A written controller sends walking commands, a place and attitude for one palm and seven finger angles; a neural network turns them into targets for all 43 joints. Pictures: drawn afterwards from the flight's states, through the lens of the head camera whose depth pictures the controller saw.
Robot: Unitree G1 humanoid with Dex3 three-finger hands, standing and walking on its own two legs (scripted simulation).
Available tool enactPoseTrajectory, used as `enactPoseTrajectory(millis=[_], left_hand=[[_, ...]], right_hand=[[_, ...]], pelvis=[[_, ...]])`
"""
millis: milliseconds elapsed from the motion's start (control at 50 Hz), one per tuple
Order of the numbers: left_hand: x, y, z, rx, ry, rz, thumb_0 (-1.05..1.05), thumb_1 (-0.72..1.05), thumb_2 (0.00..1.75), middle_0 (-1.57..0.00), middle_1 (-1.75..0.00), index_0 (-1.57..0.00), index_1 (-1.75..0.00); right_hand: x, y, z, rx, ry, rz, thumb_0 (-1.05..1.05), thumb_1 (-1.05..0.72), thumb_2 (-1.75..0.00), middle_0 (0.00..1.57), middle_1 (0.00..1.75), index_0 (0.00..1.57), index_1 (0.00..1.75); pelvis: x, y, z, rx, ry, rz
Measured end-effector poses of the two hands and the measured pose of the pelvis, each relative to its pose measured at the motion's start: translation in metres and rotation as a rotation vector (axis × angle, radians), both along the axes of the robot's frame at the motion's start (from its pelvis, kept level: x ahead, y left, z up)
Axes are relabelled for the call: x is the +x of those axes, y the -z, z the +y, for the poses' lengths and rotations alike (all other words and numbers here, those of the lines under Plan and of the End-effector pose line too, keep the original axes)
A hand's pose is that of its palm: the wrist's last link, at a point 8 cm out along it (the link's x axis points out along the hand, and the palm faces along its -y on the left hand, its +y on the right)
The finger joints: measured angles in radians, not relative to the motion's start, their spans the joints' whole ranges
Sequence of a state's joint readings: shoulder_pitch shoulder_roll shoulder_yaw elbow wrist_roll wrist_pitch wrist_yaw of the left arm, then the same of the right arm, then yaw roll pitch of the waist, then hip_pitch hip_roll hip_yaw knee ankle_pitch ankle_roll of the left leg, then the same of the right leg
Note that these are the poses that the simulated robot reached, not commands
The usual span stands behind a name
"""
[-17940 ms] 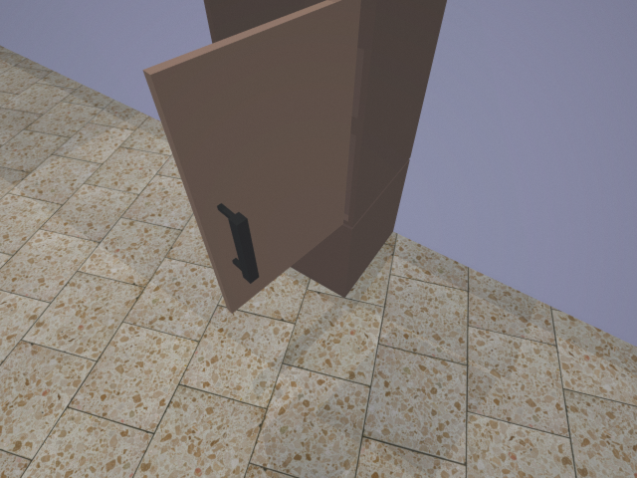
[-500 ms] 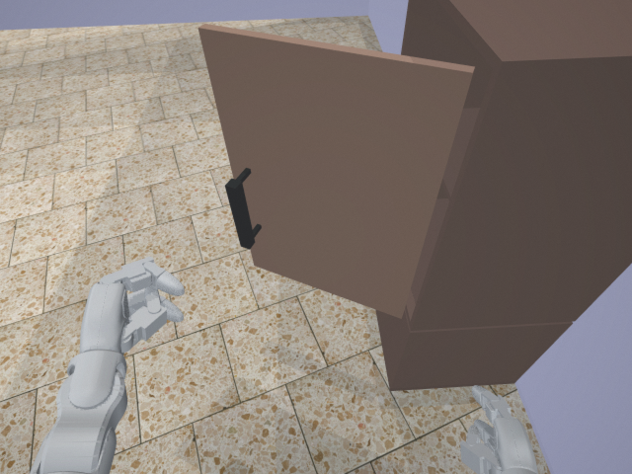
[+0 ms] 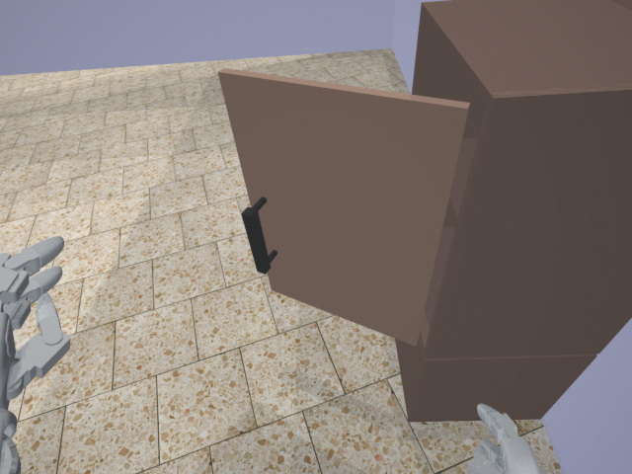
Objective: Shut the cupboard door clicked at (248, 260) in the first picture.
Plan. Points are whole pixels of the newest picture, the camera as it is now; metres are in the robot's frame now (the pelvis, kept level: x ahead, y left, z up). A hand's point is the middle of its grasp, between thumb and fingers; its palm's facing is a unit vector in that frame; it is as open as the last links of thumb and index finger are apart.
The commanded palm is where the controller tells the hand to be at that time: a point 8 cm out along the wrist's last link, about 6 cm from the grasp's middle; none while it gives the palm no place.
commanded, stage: draw the hand back to the body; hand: left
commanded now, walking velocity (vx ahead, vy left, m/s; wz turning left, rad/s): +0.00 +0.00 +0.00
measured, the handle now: (262, 236) +0.60 +0.21 -0.10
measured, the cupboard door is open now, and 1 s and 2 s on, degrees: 63 63 63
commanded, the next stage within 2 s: step back with the hand held close in 0.32 s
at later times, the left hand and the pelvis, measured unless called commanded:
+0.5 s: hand (60, 346) +0.18 +0.27 +0.17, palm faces +0.46 -0.77 -0.44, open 7.4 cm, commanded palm +0.12 +0.30 +0.17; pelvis -0.02 +0.00 +0.00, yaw +0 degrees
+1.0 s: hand (3, 389) +0.14 +0.30 +0.16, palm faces +0.41 -0.77 -0.50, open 7.4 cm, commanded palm +0.08 +0.33 +0.17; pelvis -0.07 +0.04 -0.01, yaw -1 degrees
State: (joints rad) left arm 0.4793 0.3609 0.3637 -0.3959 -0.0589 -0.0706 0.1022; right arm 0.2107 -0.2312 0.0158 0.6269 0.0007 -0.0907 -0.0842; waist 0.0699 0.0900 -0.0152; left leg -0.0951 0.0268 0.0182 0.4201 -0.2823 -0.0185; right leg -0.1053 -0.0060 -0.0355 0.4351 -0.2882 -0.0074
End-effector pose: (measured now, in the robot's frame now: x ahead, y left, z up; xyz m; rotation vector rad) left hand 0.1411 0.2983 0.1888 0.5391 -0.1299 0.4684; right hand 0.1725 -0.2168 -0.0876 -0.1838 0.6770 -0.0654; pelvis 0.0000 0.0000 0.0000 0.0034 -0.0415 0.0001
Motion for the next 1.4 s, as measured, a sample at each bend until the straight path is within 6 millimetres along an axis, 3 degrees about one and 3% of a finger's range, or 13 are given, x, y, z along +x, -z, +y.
enactPoseTrajectory(millis=[240, 480, 780, 900, 1060, 1200, 1400], left_hand=[[-0.005, 0.017, -0.004, -0.068, -0.001, 0.012, 0.01, 0.89, 0.9, -0.22, -0.32, -0.23, -0.32], [-0.007, 0.005, 0.0, -0.025, 0.028, -0.03, 0.01, 0.88, 0.9, -0.21, -0.3, -0.22, -0.3], [-0.005, 0.01, 0.027, 0.051, 0.104, 0.039, 0.01, 0.88, 0.9, -0.21, -0.3, -0.22, -0.3], [-0.022, 0.005, 0.037, 0.072, 0.112, -0.006, 0.01, 0.88, 0.9, -0.21, -0.3, -0.22, -0.3], [-0.058, 0.013, 0.038, 0.066, 0.084, -0.063, 0.01, 0.88, 0.9, -0.21, -0.3, -0.22, -0.3], [-0.087, 0.014, 0.03, 0.063, 0.069, -0.132, 0.01, 0.88, 0.9, -0.21, -0.3, -0.22, -0.3], [-0.102, 0.007, 0.025, 0.102, 0.119, -0.171, 0.01, 0.88, 0.9, -0.21, -0.3, -0.22, -0.3]], right_hand=[[-0.013, -0.002, -0.008, -0.018, 0.019, -0.007, 0.01, -0.9, -0.9, 0.21, 0.3, 0.2, 0.3], [-0.021, -0.005, -0.004, -0.007, 0.034, -0.023, 0.01, -0.9, -0.9, 0.21, 0.3, 0.2, 0.3], [-0.051, -0.004, -0.005, -0.077, 0.153, 0.092, 0.01, -0.9, -0.9, 0.21, 0.3, 0.2, 0.3], [-0.065, -0.011, 0.006, -0.08, 0.153, 0.062, 0.01, -0.9, -0.9, 0.21, 0.3, 0.2, 0.3], [-0.092, -0.008, 0.013, -0.076, 0.116, 0.031, 0.01, -0.9, -0.9, 0.21, 0.3, 0.2, 0.3], [-0.121, 0.0, 0.007, -0.094, 0.087, 0.048, 0.01, -0.9, -0.9, 0.21, 0.3, 0.2, 0.3], [-0.162, 0.0, -0.008, -0.121, 0.121, 0.071, 0.01, -0.9, -0.9, 0.21, 0.3, 0.2, 0.3]], pelvis=[[-0.011, 0.0, -0.004, 0.002, 0.003, -0.018], [-0.017, -0.001, 0.001, -0.003, 0.01, -0.026], [-0.034, 0.001, 0.032, -0.005, 0.026, 0.063], [-0.053, 0.004, 0.038, -0.004, 0.031, 0.057], [-0.081, 0.012, 0.036, -0.012, 0.016, 0.044], [-0.101, 0.017, 0.028, -0.022, 0.006, 0.036], [-0.126, 0.016, 0.025, -0.024, -0.005, 0.044]])
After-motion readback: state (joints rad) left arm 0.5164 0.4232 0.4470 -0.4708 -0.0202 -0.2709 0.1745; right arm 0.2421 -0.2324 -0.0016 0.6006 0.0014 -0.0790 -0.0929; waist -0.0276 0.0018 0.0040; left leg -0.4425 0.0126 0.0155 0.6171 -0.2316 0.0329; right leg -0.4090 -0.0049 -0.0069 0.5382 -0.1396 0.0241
